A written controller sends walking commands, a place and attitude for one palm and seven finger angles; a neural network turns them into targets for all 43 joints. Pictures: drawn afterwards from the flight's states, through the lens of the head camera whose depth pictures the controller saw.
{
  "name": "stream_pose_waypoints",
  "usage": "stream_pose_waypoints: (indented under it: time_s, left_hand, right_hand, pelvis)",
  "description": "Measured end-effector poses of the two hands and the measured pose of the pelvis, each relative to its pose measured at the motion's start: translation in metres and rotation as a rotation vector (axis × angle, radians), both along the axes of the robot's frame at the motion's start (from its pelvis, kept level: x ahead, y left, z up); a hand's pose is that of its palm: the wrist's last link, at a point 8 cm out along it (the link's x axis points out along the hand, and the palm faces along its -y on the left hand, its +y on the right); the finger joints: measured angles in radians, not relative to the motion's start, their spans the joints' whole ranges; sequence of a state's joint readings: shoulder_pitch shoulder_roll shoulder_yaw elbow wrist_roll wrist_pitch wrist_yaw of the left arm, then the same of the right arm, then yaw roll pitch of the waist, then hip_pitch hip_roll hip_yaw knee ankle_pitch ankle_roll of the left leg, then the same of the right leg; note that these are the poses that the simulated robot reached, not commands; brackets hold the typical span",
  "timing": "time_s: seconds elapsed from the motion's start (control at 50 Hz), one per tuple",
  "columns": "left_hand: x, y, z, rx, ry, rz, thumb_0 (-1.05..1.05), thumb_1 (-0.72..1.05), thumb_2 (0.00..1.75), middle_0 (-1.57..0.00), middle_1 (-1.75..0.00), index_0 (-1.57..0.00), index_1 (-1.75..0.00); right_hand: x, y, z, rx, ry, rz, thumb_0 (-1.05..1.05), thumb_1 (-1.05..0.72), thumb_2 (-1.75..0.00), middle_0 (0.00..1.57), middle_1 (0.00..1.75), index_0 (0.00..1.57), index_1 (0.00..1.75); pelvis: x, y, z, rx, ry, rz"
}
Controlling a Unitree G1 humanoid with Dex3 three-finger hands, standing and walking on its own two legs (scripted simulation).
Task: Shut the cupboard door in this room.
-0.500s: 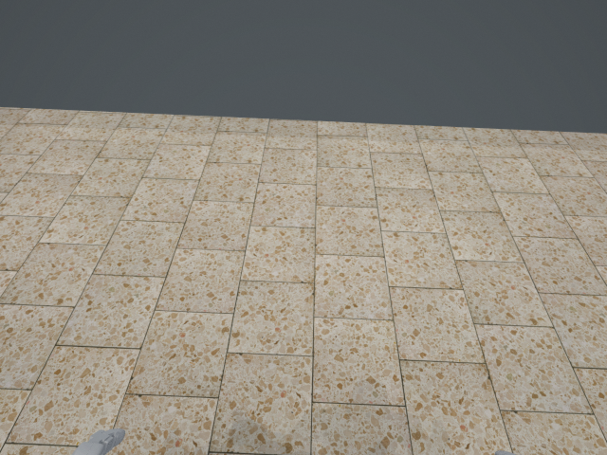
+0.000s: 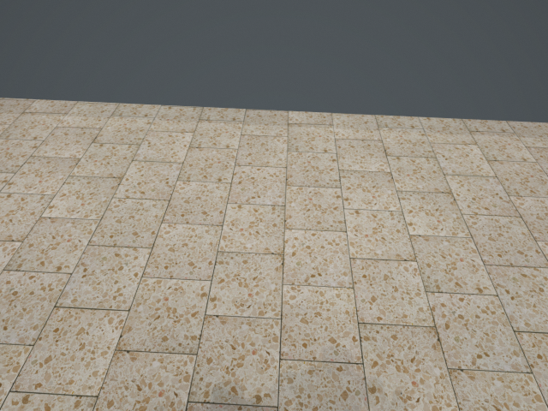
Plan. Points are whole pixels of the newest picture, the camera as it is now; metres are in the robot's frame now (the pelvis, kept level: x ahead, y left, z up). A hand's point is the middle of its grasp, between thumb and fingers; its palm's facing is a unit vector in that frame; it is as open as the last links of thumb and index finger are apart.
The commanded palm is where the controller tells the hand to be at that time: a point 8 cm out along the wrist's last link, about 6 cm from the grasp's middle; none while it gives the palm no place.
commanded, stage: stand and wait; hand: left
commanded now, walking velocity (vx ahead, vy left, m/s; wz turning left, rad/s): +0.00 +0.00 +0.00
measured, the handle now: out of the picture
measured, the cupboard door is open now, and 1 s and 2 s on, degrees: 83 83 83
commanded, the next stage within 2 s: turn or walk to find it in 0.40 s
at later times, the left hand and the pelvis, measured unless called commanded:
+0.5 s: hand out of the picture +0.07 +0.24 -0.15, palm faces -0.03 -0.94 -0.33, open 7.3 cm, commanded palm none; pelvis -0.01 -0.01 +0.00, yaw +0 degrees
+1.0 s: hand out of the picture +0.01 +0.21 -0.17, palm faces +0.15 -0.95 -0.26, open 7.3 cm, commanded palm none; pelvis -0.03 +0.00 -0.01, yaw +9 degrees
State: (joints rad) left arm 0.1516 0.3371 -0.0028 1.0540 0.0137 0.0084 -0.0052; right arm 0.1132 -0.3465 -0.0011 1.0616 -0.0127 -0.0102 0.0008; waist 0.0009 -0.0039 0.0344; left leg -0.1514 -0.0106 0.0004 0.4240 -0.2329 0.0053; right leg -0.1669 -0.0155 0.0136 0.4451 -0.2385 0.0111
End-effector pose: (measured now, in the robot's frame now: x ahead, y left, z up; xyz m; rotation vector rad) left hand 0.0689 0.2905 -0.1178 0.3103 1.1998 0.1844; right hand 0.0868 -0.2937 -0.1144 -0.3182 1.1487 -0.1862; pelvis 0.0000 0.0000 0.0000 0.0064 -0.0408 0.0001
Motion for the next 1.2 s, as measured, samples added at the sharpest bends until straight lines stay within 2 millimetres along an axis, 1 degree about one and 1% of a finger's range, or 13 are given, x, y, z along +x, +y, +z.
stream_pose_waypoints:
  time_s: [0.12, 0.24, 0.38, 0.54, 0.64, 0.72, 0.82, 0.88, 0.92, 1.0, 1.08, 1.12, 1.2]
  left_hand:
    - [-0.011, -0.001, 0.001, 0.007, 0.02, 0.004, 0.01, 0.91, 0.9, -0.21, -0.3, -0.21, -0.3]
    - [-0.013, -0.004, 0.003, 0.01, 0.02, 0.0, 0.01, 0.91, 0.9, -0.21, -0.3, -0.21, -0.3]
    - [-0.009, -0.008, 0.003, 0.005, 0.007, -0.01, 0.01, 0.91, 0.9, -0.21, -0.3, -0.21, -0.3]
    - [-0.004, -0.01, 0.0, -0.002, -0.007, 0.0, 0.01, 0.91, 0.9, -0.21, -0.3, -0.21, -0.3]
    - [-0.012, -0.018, -0.01, -0.026, -0.001, 0.034, 0.01, 0.91, 0.9, -0.2, -0.3, -0.21, -0.3]
    - [-0.027, -0.024, -0.023, -0.067, 0.015, 0.063, 0.01, 0.91, 0.9, -0.2, -0.3, -0.21, -0.3]
    - [-0.046, -0.025, -0.038, -0.104, 0.046, 0.105, 0.01, 0.91, 0.9, -0.2, -0.3, -0.21, -0.3]
    - [-0.055, -0.025, -0.036, -0.102, 0.058, 0.133, 0.01, 0.91, 0.9, -0.2, -0.3, -0.21, -0.3]
    - [-0.06, -0.026, -0.031, -0.097, 0.053, 0.153, 0.01, 0.91, 0.9, -0.2, -0.3, -0.21, -0.3]
    - [-0.068, -0.032, -0.019, -0.081, 0.024, 0.191, 0.01, 0.91, 0.9, -0.2, -0.3, -0.2, -0.3]
    - [-0.077, -0.043, -0.012, -0.051, -0.026, 0.227, 0.01, 0.91, 0.9, -0.2, -0.3, -0.2, -0.3]
    - [-0.086, -0.05, -0.01, -0.034, -0.043, 0.244, 0.01, 0.91, 0.9, -0.2, -0.3, -0.2, -0.3]
    - [-0.113, -0.062, -0.002, -0.029, -0.043, 0.295, 0.01, 0.91, 0.9, -0.2, -0.3, -0.2, -0.3]
  right_hand:
    - [-0.021, -0.008, -0.003, -0.003, 0.045, -0.016, 0.01, -0.9, -0.9, 0.2, 0.3, 0.21, 0.3]
    - [-0.034, -0.011, -0.005, 0.002, 0.065, -0.028, 0.01, -0.9, -0.9, 0.2, 0.3, 0.21, 0.3]
    - [-0.04, -0.012, -0.005, 0.007, 0.072, -0.035, 0.01, -0.9, -0.9, 0.2, 0.3, 0.21, 0.3]
    - [-0.039, -0.009, -0.006, 0.007, 0.083, -0.027, 0.01, -0.9, -0.9, 0.2, 0.3, 0.21, 0.3]
    - [-0.039, 0.008, -0.015, 0.031, 0.109, -0.01, 0.01, -0.9, -0.9, 0.2, 0.3, 0.21, 0.3]
    - [-0.04, 0.029, -0.022, 0.058, 0.126, 0.003, 0.01, -0.9, -0.9, 0.2, 0.3, 0.2, 0.3]
    - [-0.043, 0.056, -0.027, 0.087, 0.131, 0.023, 0.01, -0.9, -0.9, 0.2, 0.3, 0.21, 0.3]
    - [-0.047, 0.066, -0.026, 0.106, 0.133, 0.033, 0.01, -0.9, -0.9, 0.2, 0.3, 0.21, 0.3]
    - [-0.049, 0.068, -0.026, 0.113, 0.142, 0.043, 0.01, -0.9, -0.9, 0.2, 0.3, 0.21, 0.3]
    - [-0.05, 0.061, -0.028, 0.12, 0.151, 0.062, 0.01, -0.9, -0.89, 0.2, 0.3, 0.21, 0.3]
    - [-0.047, 0.042, -0.038, 0.128, 0.148, 0.085, 0.01, -0.9, -0.89, 0.2, 0.3, 0.21, 0.3]
    - [-0.044, 0.032, -0.043, 0.129, 0.143, 0.094, 0.01, -0.9, -0.9, 0.2, 0.3, 0.21, 0.3]
    - [-0.032, 0.018, -0.037, 0.117, 0.134, 0.129, 0.01, -0.9, -0.9, 0.2, 0.3, 0.21, 0.3]
  pelvis:
    - [-0.006, -0.004, 0.001, 0.0, -0.002, 0.0]
    - [-0.01, -0.007, 0.002, 0.0, -0.001, -0.001]
    - [-0.012, -0.009, 0.002, -0.002, 0.001, -0.004]
    - [-0.013, -0.008, 0.001, -0.003, 0.012, 0.013]
    - [-0.014, -0.005, -0.004, -0.008, 0.025, 0.039]
    - [-0.016, 0.001, -0.01, -0.016, 0.027, 0.062]
    - [-0.021, 0.01, -0.015, -0.011, 0.034, 0.085]
    - [-0.026, 0.008, -0.012, -0.013, 0.044, 0.105]
    - [-0.029, 0.006, -0.009, -0.019, 0.053, 0.122]
    - [-0.035, -0.002, -0.005, -0.027, 0.064, 0.159]
    - [-0.042, -0.018, -0.01, -0.014, 0.066, 0.199]
    - [-0.046, -0.025, -0.013, -0.015, 0.054, 0.217]
    - [-0.049, -0.032, -0.007, 0.006, 0.033, 0.261]
